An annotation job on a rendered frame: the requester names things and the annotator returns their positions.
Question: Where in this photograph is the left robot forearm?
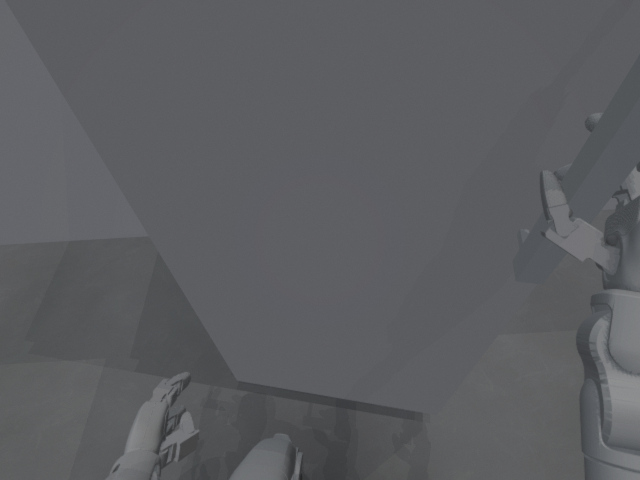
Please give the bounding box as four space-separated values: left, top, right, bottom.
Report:
105 450 161 480

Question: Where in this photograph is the robot left thigh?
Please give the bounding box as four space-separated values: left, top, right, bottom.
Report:
229 438 303 480

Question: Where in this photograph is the robot left shin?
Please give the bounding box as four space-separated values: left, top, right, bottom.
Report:
273 434 293 444

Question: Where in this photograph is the fridge door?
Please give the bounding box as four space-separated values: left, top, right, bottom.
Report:
5 0 640 415

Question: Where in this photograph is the right robot hand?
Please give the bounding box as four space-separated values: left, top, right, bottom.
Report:
540 113 640 292

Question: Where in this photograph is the handle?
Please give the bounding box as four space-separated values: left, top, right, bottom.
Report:
512 55 640 285

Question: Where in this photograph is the left robot hand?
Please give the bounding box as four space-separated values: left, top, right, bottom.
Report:
124 372 199 469

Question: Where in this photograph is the right robot forearm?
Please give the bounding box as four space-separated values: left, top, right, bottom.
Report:
576 289 640 480

